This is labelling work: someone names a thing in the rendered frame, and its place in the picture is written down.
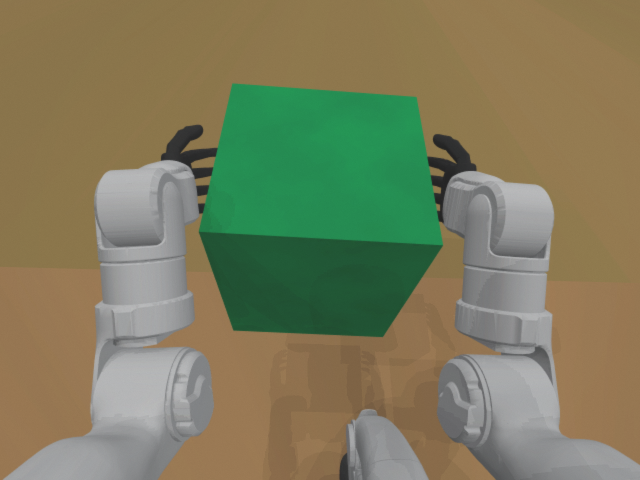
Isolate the robot right forearm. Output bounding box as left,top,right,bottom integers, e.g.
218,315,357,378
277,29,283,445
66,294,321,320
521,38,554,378
442,171,560,422

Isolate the right robot shin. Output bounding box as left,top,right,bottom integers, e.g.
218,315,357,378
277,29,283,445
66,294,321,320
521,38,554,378
348,409,378,480

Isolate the robot left upper arm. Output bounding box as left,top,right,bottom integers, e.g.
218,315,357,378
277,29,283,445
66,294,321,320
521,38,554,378
3,347,214,480

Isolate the robot right upper arm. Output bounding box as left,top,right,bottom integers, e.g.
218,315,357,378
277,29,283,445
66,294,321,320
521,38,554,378
437,354,640,480

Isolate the robot right hand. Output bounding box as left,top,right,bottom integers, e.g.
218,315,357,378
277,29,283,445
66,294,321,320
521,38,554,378
427,134,477,223

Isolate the robot left hand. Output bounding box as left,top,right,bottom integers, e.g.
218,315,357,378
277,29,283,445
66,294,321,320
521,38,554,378
161,125,218,214

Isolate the robot right thigh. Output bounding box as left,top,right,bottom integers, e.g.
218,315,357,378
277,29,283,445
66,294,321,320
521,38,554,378
346,416,429,480

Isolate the robot left forearm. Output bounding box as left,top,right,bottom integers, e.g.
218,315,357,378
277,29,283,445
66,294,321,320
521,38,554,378
90,160,200,426

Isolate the carton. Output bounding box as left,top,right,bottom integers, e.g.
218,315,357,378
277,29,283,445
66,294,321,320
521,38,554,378
199,83,443,337

